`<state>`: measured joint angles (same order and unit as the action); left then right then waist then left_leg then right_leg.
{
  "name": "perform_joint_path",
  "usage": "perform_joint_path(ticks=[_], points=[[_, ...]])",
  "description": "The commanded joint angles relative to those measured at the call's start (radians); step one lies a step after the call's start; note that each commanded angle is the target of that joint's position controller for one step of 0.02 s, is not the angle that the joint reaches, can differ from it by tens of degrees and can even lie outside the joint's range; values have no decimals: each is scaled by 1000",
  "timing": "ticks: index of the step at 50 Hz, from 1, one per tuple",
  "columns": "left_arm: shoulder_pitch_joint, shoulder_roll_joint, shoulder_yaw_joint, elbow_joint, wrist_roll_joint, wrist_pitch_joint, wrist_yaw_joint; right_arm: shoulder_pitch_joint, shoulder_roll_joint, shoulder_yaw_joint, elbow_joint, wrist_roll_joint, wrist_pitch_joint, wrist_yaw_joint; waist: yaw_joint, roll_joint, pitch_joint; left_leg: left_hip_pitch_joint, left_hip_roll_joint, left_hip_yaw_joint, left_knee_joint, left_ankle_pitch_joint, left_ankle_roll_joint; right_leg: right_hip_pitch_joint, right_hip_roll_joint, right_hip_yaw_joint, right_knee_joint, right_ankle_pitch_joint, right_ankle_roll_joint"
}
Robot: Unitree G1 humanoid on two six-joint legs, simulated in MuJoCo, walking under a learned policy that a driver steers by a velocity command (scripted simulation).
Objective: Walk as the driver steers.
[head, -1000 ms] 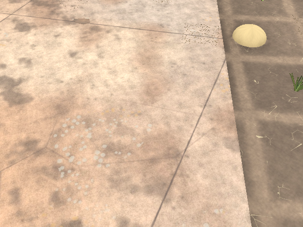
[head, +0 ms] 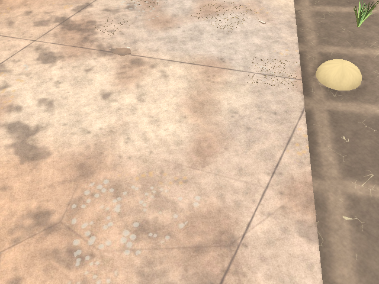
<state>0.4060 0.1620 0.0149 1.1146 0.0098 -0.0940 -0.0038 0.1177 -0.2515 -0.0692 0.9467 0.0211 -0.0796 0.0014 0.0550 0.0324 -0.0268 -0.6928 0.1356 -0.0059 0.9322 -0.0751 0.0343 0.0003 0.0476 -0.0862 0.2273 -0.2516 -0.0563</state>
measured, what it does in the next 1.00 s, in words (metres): walks ahead: left foot, then right foot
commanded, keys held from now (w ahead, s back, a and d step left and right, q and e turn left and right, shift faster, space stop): w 1.00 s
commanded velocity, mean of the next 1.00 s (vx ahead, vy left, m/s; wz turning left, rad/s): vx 0.49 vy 0.00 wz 0.00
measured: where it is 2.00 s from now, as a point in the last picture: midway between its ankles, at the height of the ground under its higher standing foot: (194, 164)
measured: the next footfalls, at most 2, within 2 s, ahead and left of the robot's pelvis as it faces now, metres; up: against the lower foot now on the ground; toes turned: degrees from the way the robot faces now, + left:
left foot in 0.22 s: +0.33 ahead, +0.15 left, +0.00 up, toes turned +4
right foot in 0.78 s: +0.65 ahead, -0.09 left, +0.00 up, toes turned -3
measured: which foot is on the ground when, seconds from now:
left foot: up 0.00-0.20, down 0.22-0.80, up 0.82-1.00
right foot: down 0.00-0.24, up 0.26-0.76, down 0.78-1.00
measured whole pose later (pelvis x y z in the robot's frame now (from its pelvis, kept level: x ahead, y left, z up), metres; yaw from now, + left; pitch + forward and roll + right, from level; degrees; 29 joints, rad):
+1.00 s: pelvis +0.58 -0.01 +0.00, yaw +0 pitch +1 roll -1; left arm 0.27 0.22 0.06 0.99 0.01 -0.10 -0.03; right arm 0.18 -0.26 -0.07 0.96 0.02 -0.09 -0.01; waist 0.03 0.03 0.01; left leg -0.59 0.11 -0.02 1.14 -0.27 0.06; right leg -0.23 0.05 -0.08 0.35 -0.15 -0.08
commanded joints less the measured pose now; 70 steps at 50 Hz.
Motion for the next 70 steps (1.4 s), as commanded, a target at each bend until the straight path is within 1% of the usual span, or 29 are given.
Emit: perform_joint_path(ticks=[1,7,9,11,12,13,15,16,18,20,25,34,37,39,40,41,42,43,44,46,48,51,57,63,65,67,68,69,70], points=[[2,185,31,-54,-5,-8,17,-145,-13,10,-84,1,-11,11,-3,-85,148,-47,-18,30,-186,109,-16,-94,-255,144,-147,250,-133],[63,202,51,-36,-23,14,23,-256,-36,14,-137,11,-26,47,-4,-103,167,-5,-59,42,-380,66,34,83,-311,105,-76,371,-114],[33,225,61,-46,-18,23,25,-162,-88,-9,-122,11,-28,50,-71,-145,83,160,-113,71,-391,4,68,127,-314,88,52,691,-91],[-5,213,53,-68,-9,36,23,165,-176,-55,-27,11,-24,40,-225,-150,-119,623,-125,61,-365,9,124,-33,-239,31,453,791,-36],[90,113,25,-92,1,27,13,330,-275,-79,10,-17,-21,31,-200,59,-299,1031,140,-339,-380,-108,254,-405,-108,11,862,384,19],[107,54,5,-83,-21,-5,4,351,-245,-64,23,-18,-16,33,-177,221,-430,1145,282,-765,-615,-253,341,-601,30,146,1128,-281,39],[-81,181,38,-142,-67,-40,3,166,-127,-27,-6,-8,-24,34,-151,95,-165,881,204,-515,-666,-270,242,-741,-90,182,1204,-188,-10],[-120,185,43,-153,-58,-40,13,81,-95,-13,-18,-17,-31,37,-109,5,-77,698,171,-388,-698,-162,222,-695,-144,161,1134,-97,-13],[-84,164,56,-147,-38,-11,24,30,-42,2,-10,-35,-40,44,-39,32,-28,508,105,-246,-747,-74,194,-567,-199,168,1034,-25,-20],[-67,132,55,-145,-36,11,26,63,-56,1,10,-30,-40,37,-20,39,6,444,86,-185,-794,-56,208,-554,-213,154,964,-17,-13],[-259,147,62,-214,-16,15,25,162,-113,-8,31,-27,-33,0,-54,4,70,505,83,-121,-840,10,204,-727,-224,140,689,221,38],[-518,124,43,-300,-35,-3,-20,313,-130,-17,76,-8,-2,-13,-133,19,120,724,110,-43,-764,82,158,-719,-147,83,326,295,21],[-465,163,56,-304,-37,-11,-33,284,-155,-29,74,-3,11,-18,-78,53,81,776,137,-42,-665,296,131,-594,-107,59,282,182,-22],[-191,242,100,-224,-32,-14,-26,243,-135,-21,61,-4,18,-17,56,46,-80,693,61,26,-359,537,84,-206,-53,18,268,194,-73],[5,326,122,-184,-19,-10,-16,253,-101,-3,34,-22,16,-17,109,-77,-238,460,-6,77,-19,246,45,125,-251,249,296,202,-140],[46,371,126,-165,-12,-7,-22,366,36,33,29,-17,-10,-5,30,-329,-354,71,-205,14,308,-453,-14,414,-459,761,138,8,-299],[32,281,99,-170,-19,-9,-23,294,-69,10,34,10,-35,2,65,-239,-328,-38,-158,-124,428,-495,8,396,-432,806,75,-88,-265],[-60,233,86,-186,-23,-12,-19,198,-114,-2,3,29,-50,5,51,-201,-188,-108,-105,-100,441,-413,27,271,-402,642,68,-41,-219],[-144,205,75,-207,-16,-13,-19,143,-114,-2,-10,23,-54,-2,20,-105,-115,-73,-48,-70,402,-314,32,116,-368,517,48,61,-195],[-215,142,55,-209,6,-19,-27,145,-95,-15,-7,3,-33,-9,-49,-92,-48,43,10,-71,304,-214,37,-102,-302,372,-12,162,-171],[-195,150,55,-192,1,-23,-29,172,-53,-12,-2,1,-8,-10,-73,-104,-24,79,22,-63,243,-190,31,-171,-284,313,-63,181,-181],[-145,196,64,-172,-1,-24,-9,78,-60,-15,-37,-12,4,-14,-66,-76,31,-12,30,-53,101,-74,0,-177,-280,254,-107,245,-188],[-62,211,64,-146,-13,-13,12,-117,-35,-3,-89,-7,-6,3,-12,-92,75,2,-18,5,-249,183,-16,-121,-234,131,-129,266,-137],[-4,223,80,-105,-16,11,22,-229,-39,9,-144,7,-7,44,16,-88,114,-40,-47,9,-368,90,38,102,-314,54,-53,359,-106],[-42,247,90,-121,-17,20,27,-191,-67,-1,-149,5,-8,56,-19,-111,77,55,-88,47,-374,-1,70,131,-323,20,40,601,-84],[-80,253,91,-139,-16,34,34,13,-131,-40,-100,0,-6,56,-129,-124,-51,344,-173,107,-402,-15,113,100,-281,-44,316,888,-42],[-77,239,81,-163,-6,34,41,186,-201,-72,-58,-5,-1,47,-192,-63,-155,641,-113,-19,-387,20,158,-97,-243,-66,580,744,-6],[7,127,41,-204,16,9,22,296,-306,-96,-48,-8,3,38,-142,173,-282,1033,138,-531,-446,-106,339,-541,-62,-43,986,146,70],[-29,139,36,-203,-7,-33,6,312,-254,-74,-46,-4,4,38,-153,177,-358,1128,209,-812,-620,-188,380,-720,11,135,1147,-303,62]])
Velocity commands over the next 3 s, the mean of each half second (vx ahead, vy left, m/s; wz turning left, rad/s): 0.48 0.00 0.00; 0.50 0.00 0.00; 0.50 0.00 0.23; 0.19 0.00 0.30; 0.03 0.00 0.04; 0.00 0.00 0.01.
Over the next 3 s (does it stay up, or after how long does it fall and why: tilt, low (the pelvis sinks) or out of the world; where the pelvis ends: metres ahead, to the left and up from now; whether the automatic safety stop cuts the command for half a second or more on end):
stays up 1.10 0.11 -0.01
